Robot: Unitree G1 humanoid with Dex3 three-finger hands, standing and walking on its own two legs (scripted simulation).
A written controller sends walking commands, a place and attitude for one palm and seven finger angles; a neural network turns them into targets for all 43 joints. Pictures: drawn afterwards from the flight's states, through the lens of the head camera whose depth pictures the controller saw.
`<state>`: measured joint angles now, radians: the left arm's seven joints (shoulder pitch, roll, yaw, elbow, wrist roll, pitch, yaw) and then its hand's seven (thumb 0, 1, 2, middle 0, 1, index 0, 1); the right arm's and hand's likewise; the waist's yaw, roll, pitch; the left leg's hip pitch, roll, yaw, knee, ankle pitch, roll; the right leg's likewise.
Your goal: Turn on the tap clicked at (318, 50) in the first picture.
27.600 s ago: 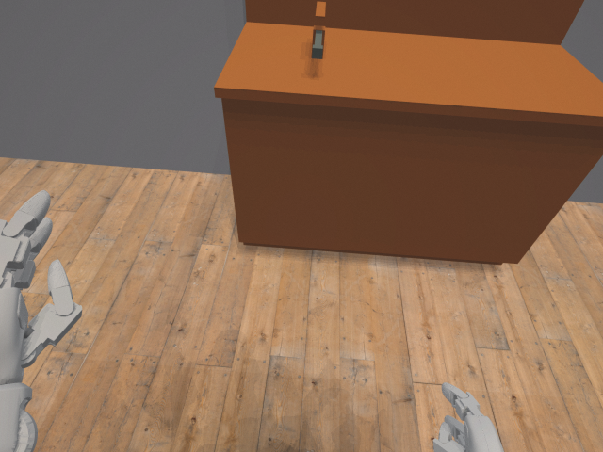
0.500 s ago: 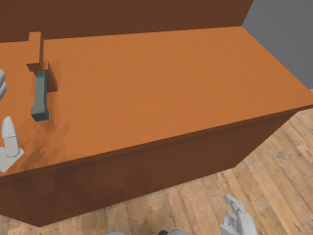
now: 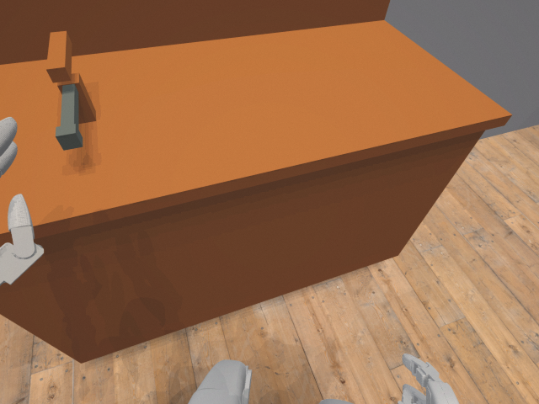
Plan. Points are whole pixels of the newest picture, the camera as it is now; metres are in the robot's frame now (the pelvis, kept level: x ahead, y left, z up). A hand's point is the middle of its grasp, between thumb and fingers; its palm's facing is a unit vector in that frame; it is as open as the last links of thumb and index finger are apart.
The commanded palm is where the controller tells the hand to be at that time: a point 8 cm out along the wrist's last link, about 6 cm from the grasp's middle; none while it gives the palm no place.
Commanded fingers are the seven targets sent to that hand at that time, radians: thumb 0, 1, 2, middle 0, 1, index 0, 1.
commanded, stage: shuffle to correct the standing spot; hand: left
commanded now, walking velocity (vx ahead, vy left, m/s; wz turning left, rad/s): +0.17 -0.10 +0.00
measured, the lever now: (69, 137) +0.46 +0.35 +0.13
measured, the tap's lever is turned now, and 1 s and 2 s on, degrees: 0 0 0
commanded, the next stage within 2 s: come to a stop and stand still in 0.96 s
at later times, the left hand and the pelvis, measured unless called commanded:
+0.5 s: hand (0, 273) +0.18 +0.24 +0.22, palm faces +0.32 -0.79 -0.52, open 7.4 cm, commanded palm +0.13 +0.27 +0.22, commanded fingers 0.00 0.90 0.90 -0.20 -0.30 -0.20 -0.30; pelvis -0.04 -0.01 +0.04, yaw -1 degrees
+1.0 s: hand (32, 225) +0.24 +0.25 +0.21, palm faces +0.55 -0.75 -0.37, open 7.4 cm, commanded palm +0.19 +0.27 +0.22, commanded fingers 0.00 0.90 0.90 -0.20 -0.30 -0.20 -0.30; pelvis +0.05 -0.03 +0.03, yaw +5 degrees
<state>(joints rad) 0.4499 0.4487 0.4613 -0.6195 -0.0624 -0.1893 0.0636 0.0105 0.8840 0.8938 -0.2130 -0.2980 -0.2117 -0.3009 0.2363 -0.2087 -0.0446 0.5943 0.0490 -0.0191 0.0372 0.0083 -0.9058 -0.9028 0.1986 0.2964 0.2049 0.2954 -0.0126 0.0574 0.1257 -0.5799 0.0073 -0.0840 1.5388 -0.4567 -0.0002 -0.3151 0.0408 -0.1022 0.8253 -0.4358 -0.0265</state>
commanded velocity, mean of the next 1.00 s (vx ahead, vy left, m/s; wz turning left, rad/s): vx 0.19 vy -0.06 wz -0.01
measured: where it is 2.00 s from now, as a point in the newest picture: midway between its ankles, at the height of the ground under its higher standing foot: outside the picture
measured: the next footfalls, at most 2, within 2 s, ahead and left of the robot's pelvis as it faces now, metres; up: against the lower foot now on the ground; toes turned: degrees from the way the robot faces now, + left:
left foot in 0.12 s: -0.11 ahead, +0.11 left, +0.00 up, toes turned -1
left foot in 0.62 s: +0.04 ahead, +0.13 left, +0.00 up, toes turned +6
